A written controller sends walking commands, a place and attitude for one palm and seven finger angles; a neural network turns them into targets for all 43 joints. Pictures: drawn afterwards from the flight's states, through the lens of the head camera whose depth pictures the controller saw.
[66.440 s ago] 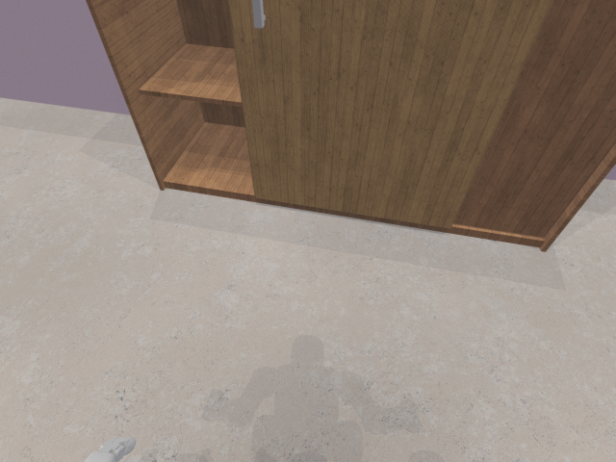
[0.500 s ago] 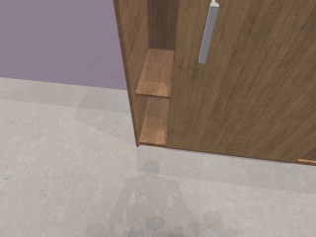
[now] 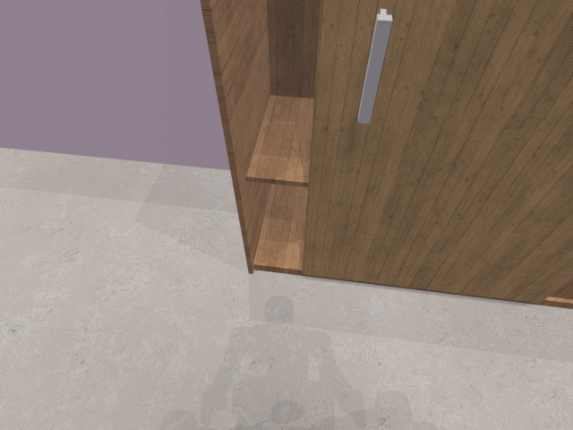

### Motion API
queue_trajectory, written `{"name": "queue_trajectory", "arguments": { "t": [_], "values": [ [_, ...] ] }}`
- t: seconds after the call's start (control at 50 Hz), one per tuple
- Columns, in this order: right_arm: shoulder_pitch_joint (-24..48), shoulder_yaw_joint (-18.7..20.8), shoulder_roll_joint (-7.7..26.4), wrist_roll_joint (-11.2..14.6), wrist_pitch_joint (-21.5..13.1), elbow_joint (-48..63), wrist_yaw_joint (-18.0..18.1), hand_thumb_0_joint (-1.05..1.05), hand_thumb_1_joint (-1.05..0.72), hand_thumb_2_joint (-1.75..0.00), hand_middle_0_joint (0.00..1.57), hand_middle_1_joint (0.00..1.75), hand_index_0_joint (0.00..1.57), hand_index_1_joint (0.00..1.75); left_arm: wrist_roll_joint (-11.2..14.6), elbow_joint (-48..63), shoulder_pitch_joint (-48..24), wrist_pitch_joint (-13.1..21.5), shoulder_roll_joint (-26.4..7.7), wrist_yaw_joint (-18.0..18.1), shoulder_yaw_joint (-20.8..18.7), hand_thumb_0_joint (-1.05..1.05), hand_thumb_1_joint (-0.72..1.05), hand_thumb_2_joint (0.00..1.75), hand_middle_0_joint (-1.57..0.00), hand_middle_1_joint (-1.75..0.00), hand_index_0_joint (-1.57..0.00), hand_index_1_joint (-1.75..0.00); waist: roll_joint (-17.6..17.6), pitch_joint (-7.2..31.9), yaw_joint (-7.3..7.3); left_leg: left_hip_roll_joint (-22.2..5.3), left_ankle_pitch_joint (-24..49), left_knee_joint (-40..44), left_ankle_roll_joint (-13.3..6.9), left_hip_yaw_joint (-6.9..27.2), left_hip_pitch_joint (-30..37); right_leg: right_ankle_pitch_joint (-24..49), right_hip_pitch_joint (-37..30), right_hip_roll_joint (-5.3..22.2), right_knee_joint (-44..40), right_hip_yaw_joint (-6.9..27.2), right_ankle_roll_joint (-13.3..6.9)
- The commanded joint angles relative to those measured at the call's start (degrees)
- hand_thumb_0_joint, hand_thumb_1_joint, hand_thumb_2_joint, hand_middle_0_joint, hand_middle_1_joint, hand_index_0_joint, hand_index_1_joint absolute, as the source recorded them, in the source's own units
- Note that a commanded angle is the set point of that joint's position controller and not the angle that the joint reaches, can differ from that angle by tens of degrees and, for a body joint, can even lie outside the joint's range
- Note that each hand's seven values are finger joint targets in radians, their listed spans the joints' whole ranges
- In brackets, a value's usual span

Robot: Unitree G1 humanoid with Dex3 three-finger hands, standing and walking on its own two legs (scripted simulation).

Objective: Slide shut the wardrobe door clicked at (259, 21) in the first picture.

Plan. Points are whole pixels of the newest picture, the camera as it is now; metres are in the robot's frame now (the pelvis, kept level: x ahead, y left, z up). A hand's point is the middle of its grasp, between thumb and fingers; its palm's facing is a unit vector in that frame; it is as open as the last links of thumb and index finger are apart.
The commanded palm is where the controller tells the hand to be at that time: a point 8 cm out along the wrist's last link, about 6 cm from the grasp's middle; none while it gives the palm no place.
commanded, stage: take the last steps up to it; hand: right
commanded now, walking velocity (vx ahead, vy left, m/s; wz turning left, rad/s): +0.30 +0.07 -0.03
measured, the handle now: (372, 69) +0.71 -0.11 +0.13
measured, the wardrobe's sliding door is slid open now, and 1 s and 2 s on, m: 0.20 0.20 0.20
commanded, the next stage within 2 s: come to a stop and stand still in 0.60 s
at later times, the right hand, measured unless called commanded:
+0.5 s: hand out of the picture +0.05 -0.16 -0.19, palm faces +0.04 +0.99 -0.13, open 7.4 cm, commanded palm none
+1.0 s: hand (394, 323) +0.34 -0.17 -0.17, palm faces -0.02 +0.97 -0.24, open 7.4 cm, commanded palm none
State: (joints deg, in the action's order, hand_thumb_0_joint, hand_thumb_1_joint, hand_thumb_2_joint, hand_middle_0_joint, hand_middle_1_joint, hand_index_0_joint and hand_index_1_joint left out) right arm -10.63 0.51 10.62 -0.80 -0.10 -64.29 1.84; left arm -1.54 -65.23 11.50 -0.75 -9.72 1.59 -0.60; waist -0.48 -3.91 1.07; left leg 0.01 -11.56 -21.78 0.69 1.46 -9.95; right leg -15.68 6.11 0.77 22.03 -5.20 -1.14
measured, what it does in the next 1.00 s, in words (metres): walks ahead: right foot, then left foot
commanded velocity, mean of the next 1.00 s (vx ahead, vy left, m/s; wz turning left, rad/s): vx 0.05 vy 0.02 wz -0.03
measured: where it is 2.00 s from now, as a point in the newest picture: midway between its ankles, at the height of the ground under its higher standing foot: outside the picture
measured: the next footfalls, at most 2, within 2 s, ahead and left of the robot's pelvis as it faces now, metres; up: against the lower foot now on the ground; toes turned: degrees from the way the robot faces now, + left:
right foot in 0.50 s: +0.29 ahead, -0.13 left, +0.00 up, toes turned -1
left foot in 0.76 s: +0.26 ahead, +0.15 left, +0.00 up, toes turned +4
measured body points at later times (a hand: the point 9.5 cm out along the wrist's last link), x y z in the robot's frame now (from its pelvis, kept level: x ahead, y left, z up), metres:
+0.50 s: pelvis +0.12 +0.00 -0.02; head +0.17 -0.02 +0.43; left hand +0.17 +0.25 -0.16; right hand +0.05 -0.22 -0.18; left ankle +0.03 +0.12 -0.74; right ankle +0.19 -0.12 -0.75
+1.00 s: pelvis +0.25 +0.01 +0.00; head +0.31 +0.02 +0.44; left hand +0.26 +0.25 -0.16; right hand +0.34 -0.23 -0.15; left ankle +0.23 +0.15 -0.74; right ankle +0.20 -0.12 -0.72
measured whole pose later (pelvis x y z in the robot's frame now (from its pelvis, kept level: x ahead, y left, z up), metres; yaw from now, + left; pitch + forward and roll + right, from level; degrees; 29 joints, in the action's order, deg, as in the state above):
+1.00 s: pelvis +0.25 +0.01 +0.00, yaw +1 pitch +1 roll -1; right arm -5.4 2.4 10.4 -0.6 -0.3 -59.0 1.7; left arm -0.6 -61.1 10.2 -2.2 -10.6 1.3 -3.4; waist -0.5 -7.2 1.8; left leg -4.3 -14.0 -31.2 -0.4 -1.0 -14.1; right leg -18.6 15.1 2.0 40.2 -4.5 2.3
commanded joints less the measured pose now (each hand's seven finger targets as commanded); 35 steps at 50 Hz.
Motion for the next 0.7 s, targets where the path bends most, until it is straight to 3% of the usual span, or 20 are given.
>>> {"name": "queue_trajectory", "arguments": {
  "t": [0.0, 0.04, 0.08, 0.12, 0.14, 0.16, 0.18, 0.2, 0.22, 0.3, 0.4, 0.42, 0.44, 0.46, 0.48, 0.5, 0.52, 0.56, 0.62, 0.68],
  "values": [
    [-3.41, 1.47, 5.57, -0.52, 0.24, 2.05, -0.64, 0.0, -0.9, -0.9, 0.2, 0.3, 0.2, 0.3, -0.46, 0.71, 4.69, 0.07, -9.34, 0.16, -2.36, 0.0, 0.9, 0.9, -0.2, -0.3, -0.2, -0.3, 4.48, -0.82, 0.33, -1.65, -10.19, -2.84, -3.31, -0.03, -7.48, -11.26, -0.56, 9.14, -8.36, 9.73, -3.1],
    [-3.03, 1.87, 5.32, -0.86, 0.25, 3.17, -1.28, 0.0, -0.9, -0.9, 0.2, 0.3, 0.2, 0.3, -0.66, 1.06, 6.37, -0.1, -11.62, 0.01, -3.45, 0.0, 0.9, 0.9, -0.2, -0.3, -0.2, -0.3, 8.27, -3.27, 0.71, 0.26, -12.95, -11.9, -2.9, -3.67, -13.58, -20.72, -0.98, 14.58, -12.45, 16.96, -6.72],
    [-1.32, 2.21, 4.4, -0.96, 0.0, 4.7, -1.81, 0.0, -0.9, -0.9, 0.2, 0.3, 0.2, 0.3, -0.86, 1.32, 6.95, 0.47, -11.53, -0.06, -3.82, 0.0, 0.9, 0.9, -0.2, -0.3, -0.2, -0.3, 8.26, -5.96, 0.79, -1.77, -14.57, -17.43, -2.91, -3.53, -16.25, -14.54, -0.99, 18.12, -12.65, 19.07, -9.73],
    [-2.86, 2.54, 3.75, -0.75, -0.77, 4.52, -2.34, 0.0, -0.9, -0.9, 0.2, 0.3, 0.2, 0.3, -0.92, 1.67, 6.03, 0.94, -10.79, 0.0, -3.65, 0.0, 0.9, 0.9, -0.2, -0.3, -0.2, -0.3, 6.08, -4.92, -0.53, -2.48, -11.9, -11.76, -2.77, -3.9, -10.37, -3.26, 0.8, 16.29, -7.46, 14.0, -8.16],
    [-7.23, 2.75, 3.82, -0.65, -1.21, 3.18, -2.4, 0.0, -0.9, -0.9, 0.2, 0.3, 0.2, 0.3, -0.64, 2.34, 4.58, 1.04, -10.3, 0.03, -3.39, 0.0, 0.9, 0.9, -0.2, -0.3, -0.2, -0.3, 3.15, -2.64, -2.6, -1.94, -6.44, -5.18, -3.2, -3.72, -2.48, -0.31, 4.09, 13.0, -1.56, 10.17, -6.07],
    [-11.99, 3.42, 5.75, -0.79, -1.77, 1.39, -2.09, 0.0, -0.9, -0.9, 0.2, 0.3, 0.2, 0.3, -0.21, 3.18, 3.25, 1.21, -8.32, 0.01, -3.11, 0.0, 0.9, 0.9, -0.2, -0.3, -0.2, -0.3, -5.66, -1.75, -4.4, -5.18, -2.81, 1.34, -4.66, 3.11, 7.03, -0.65, 12.22, 6.59, 8.74, 4.0, -3.16],
    [-18.56, 4.61, 10.68, -0.84, -2.11, -0.53, -1.3, 0.0, -0.9, -0.9, 0.2, 0.3, 0.2, 0.3, 0.44, 5.07, 2.43, 1.53, -4.94, -0.29, -2.46, 0.0, 0.9, 0.9, -0.2, -0.3, -0.2, -0.3, -18.79, -0.52, -5.79, -16.47, 0.86, 8.38, -8.92, 20.17, 16.69, -10.05, 24.76, -0.77, 22.04, -2.58, -0.59],
    [-21.96, 4.55, 11.58, -0.42, -2.14, -1.68, -0.73, 0.0, -0.9, -0.9, 0.2, 0.3, 0.2, 0.3, 0.34, 5.77, -0.18, 1.44, -6.52, -0.45, -2.79, 0.0, 0.9, 0.9, -0.2, -0.3, -0.2, -0.3, -15.82, 0.13, -7.04, -22.03, 3.46, 11.27, -13.27, 27.38, 18.62, -19.89, 30.13, -0.31, 33.88, 1.55, -0.75],
    [-18.85, 4.17, 9.82, -0.42, -2.12, -1.2, -0.42, 0.0, -0.9, -0.9, 0.2, 0.3, 0.2, 0.3, 0.36, 5.36, -0.25, 1.37, -6.76, -0.59, -3.46, 0.0, 0.9, 0.9, -0.2, -0.3, -0.2, -0.3, -10.18, -1.47, -5.07, -20.75, -2.18, 10.95, -15.41, 24.31, 14.77, -16.98, 30.79, 1.99, 39.22, 5.05, -0.96],
    [-10.67, 3.73, 6.75, -0.86, -2.84, 1.41, -0.06, 0.0, -0.9, -0.9, 0.2, 0.3, 0.2, 0.3, 0.08, 5.56, -1.05, 0.9, -3.72, -1.51, -3.05, 0.0, 0.9, 0.9, -0.2, -0.3, -0.2, -0.3, -3.72, -3.79, -0.32, -17.09, 4.44, 11.23, -14.53, 11.19, 5.22, -9.53, 25.88, 6.0, 32.73, 5.17, 0.26],
    [-10.72, 4.14, 7.92, -0.51, -2.61, 0.47, -0.98, 0.0, -0.9, -0.9, 0.2, 0.3, 0.2, 0.3, 0.03, 5.68, 0.76, 1.79, -3.25, -1.95, -2.45, 0.0, 0.9, 0.9, -0.2, -0.3, -0.2, -0.3, -5.27, -1.25, 0.35, -11.76, 7.86, 6.16, -10.17, 1.88, 2.34, 1.49, 12.17, 2.57, 13.13, -1.45, 0.26],
    [-10.24, 4.19, 7.56, -0.31, -2.34, 0.51, -1.12, 0.0, -0.9, -0.9, 0.2, 0.3, 0.2, 0.3, -0.05, 4.85, 3.82, 2.14, -4.09, -1.58, -2.65, 0.0, 0.9, 0.9, -0.2, -0.3, -0.2, -0.3, -4.29, -0.56, 1.83, -10.55, 7.2, 2.43, -8.74, 0.15, -0.4, 4.49, 5.72, 1.6, 8.6, -2.38, 0.05],
    [-10.16, 3.96, 6.67, -0.14, -2.2, 0.64, -1.39, 0.0, -0.9, -0.9, 0.2, 0.3, 0.2, 0.3, -0.08, 3.27, 8.9, 2.74, -6.06, -1.32, -3.2, 0.0, 0.9, 0.9, -0.2, -0.3, -0.2, -0.3, 0.46, 2.85, 3.74, -7.99, 8.38, -5.99, -7.16, -2.13, -4.12, 6.71, -3.28, 1.45, 5.41, -0.55, -0.68],
    [-10.42, 3.59, 4.23, -0.07, -1.88, 1.95, -1.68, 0.0, -0.9, -0.9, 0.2, 0.3, 0.2, 0.3, -0.56, 1.53, 14.46, 3.21, -10.94, -0.63, -4.35, 0.0, 0.9, 0.9, -0.2, -0.3, -0.2, -0.3, 12.12, 4.71, 5.42, -2.89, -0.9, -20.36, -4.17, -5.38, -14.26, 4.89, -11.3, 11.44, 0.82, 14.13, -4.92],
    [-10.07, 2.89, 2.08, 0.12, -1.85, 3.87, -1.81, 0.0, -0.9, -0.9, 0.2, 0.3, 0.2, 0.3, -0.8, 1.04, 18.88, 3.01, -15.52, 0.07, -5.21, 0.0, 0.9, 0.9, -0.2, -0.3, -0.2, -0.3, 23.03, 7.94, 6.05, 1.2, -23.95, -37.53, -2.12, -8.24, -22.61, 4.84, -14.57, 25.41, -8.04, 32.12, -11.61],
    [-7.78, 2.99, 3.12, -0.53, -1.51, 4.86, -1.49, 0.0, -0.9, -0.9, 0.2, 0.3, 0.2, 0.3, -0.48, 1.25, 17.52, 2.19, -15.41, 0.46, -5.08, 0.0, 0.9, 0.9, -0.2, -0.3, -0.2, -0.3, 14.85, 5.05, 5.47, -1.56, -24.2, -44.86, -2.76, -2.3, -23.69, 1.84, -9.88, 27.27, -9.69, 34.23, -14.21],
    [-5.73, 3.06, 2.56, -0.69, -1.69, 5.11, -1.68, 0.0, -0.9, -0.9, 0.2, 0.3, 0.2, 0.3, -0.46, 2.57, 13.24, 2.19, -13.56, 0.29, -4.78, 0.0, 0.9, 0.9, -0.2, -0.3, -0.2, -0.3, 9.63, 1.46, 3.86, -3.66, -20.84, -46.39, -2.76, -1.19, -23.5, -0.89, -2.09, 25.04, -10.9, 30.57, -13.84],
    [-4.27, 3.44, 2.65, -0.62, -1.44, 4.39, -2.36, 0.0, -0.9, -0.9, 0.2, 0.3, 0.2, 0.3, -0.61, 4.26, 7.04, 2.88, -9.82, 0.39, -3.76, 0.0, 0.9, 0.9, -0.2, -0.3, -0.2, -0.3, 8.16, -2.65, 0.7, -7.17, -15.41, -40.55, -1.57, -0.24, -18.57, 5.88, 7.78, 20.05, -10.86, 21.06, -10.28],
    [-5.92, 3.15, 1.53, -0.22, -0.66, 4.49, -2.95, 0.0, -0.9, -0.9, 0.2, 0.3, 0.2, 0.3, -0.72, 5.1, 3.74, 3.02, -9.74, 0.53, -3.67, 0.0, 0.9, 0.9, -0.2, -0.3, -0.2, -0.3, 9.49, 2.28, -0.91, -5.69, -13.76, -24.65, -0.35, -3.56, -9.44, 10.74, 7.65, 15.76, -7.84, 11.86, -8.14],
    [-9.91, 3.1, 1.9, -0.33, -0.94, 2.86, -2.78, 0.0, -0.9, -0.9, 0.2, 0.3, 0.2, 0.3, -0.44, 5.5, 1.86, 1.91, -10.26, 0.17, -4.04, 0.0, 0.9, 0.9, -0.2, -0.3, -0.2, -0.3, 3.25, 6.25, -3.02, -1.52, -7.03, -10.26, 0.22, -7.81, 1.41, 1.62, 9.67, 12.2, -1.25, 8.23, -5.01]
  ]
}}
